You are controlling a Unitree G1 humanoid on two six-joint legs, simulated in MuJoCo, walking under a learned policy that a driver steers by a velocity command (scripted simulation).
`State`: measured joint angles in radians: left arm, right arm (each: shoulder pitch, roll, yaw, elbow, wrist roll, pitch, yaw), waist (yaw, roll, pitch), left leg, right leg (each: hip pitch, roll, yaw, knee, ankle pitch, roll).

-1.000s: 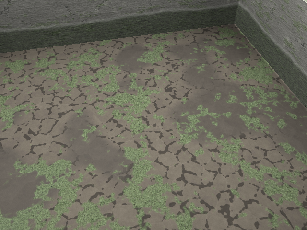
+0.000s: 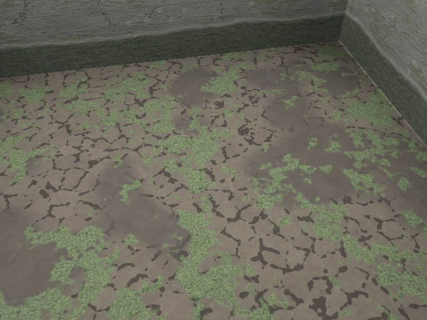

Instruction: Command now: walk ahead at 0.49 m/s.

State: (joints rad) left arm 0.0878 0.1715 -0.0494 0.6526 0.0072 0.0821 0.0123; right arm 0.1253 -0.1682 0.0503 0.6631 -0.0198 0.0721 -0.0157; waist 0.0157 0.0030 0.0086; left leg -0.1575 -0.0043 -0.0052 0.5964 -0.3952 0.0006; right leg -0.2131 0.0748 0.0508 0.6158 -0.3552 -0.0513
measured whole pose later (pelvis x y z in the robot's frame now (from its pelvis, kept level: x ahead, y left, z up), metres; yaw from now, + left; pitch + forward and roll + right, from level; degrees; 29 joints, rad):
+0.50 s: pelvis +0.01 +0.00 +0.00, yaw +0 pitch -2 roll +0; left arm 0.08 0.17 -0.05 0.61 0.02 0.07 0.00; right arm 0.15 -0.18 0.05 0.62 -0.02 0.07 -0.01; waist 0.02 0.00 0.01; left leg -0.17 -0.01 -0.01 0.62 -0.42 0.01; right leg -0.22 0.07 0.05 0.64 -0.38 -0.05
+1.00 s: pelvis +0.01 +0.00 +0.00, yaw +0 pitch -2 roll +0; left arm 0.09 0.16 -0.06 0.60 0.01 0.07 0.01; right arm 0.14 -0.17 0.05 0.62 -0.02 0.07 -0.01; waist 0.02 0.00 0.00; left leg -0.17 -0.01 -0.01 0.62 -0.42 0.00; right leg -0.23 0.07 0.04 0.65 -0.39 -0.05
